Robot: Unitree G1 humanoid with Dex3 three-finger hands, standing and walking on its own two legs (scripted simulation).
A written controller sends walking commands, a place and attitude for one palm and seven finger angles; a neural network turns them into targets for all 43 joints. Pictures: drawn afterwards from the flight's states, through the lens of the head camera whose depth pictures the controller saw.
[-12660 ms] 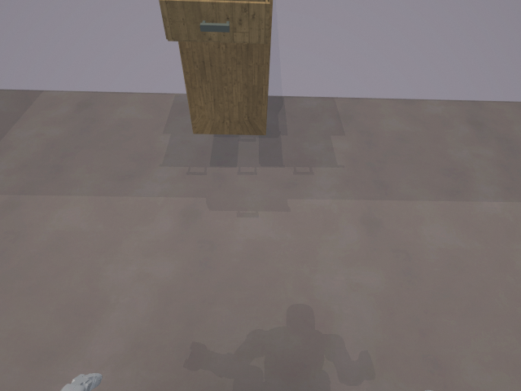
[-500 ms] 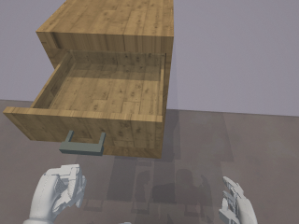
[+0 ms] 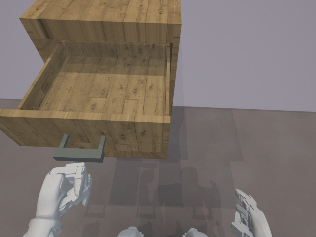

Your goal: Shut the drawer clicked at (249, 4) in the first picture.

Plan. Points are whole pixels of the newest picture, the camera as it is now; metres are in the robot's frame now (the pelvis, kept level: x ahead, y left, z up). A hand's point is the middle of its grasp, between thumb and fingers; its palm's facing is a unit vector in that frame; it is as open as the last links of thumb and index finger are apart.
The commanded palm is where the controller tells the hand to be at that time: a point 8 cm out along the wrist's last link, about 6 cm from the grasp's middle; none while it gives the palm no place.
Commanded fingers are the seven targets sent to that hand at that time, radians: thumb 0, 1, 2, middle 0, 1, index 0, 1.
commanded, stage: bring the fist close to the handle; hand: left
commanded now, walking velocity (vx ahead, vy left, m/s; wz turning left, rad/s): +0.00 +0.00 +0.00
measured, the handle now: (81, 147) +0.31 +0.20 +0.06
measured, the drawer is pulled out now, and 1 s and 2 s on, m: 0.29 0.26 0.13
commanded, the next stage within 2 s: push the drawer shut in 0.18 s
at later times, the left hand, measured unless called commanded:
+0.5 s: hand (90, 186) +0.22 +0.16 +0.06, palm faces -0.02 -1.00 -0.06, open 3.2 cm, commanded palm +0.21 +0.22 +0.06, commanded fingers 0.00 0.90 0.90 -1.40 -1.60 -1.40 -1.60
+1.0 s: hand (95, 166) +0.27 +0.16 +0.05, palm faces -0.03 -1.00 -0.07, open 3.0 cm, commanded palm +0.27 +0.22 +0.06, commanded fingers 0.00 0.90 0.90 -1.40 -1.60 -1.40 -1.60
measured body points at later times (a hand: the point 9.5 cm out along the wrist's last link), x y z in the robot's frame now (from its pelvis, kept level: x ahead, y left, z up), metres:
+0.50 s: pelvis +0.00 +0.00 +0.00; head +0.06 -0.01 +0.44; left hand +0.22 +0.21 +0.06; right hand +0.18 -0.24 -0.08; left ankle +0.00 +0.10 -0.68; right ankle +0.01 -0.11 -0.68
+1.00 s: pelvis -0.01 -0.01 +0.00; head +0.05 -0.01 +0.45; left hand +0.27 +0.21 +0.06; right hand +0.16 -0.24 -0.09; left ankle +0.00 +0.10 -0.68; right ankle +0.01 -0.11 -0.68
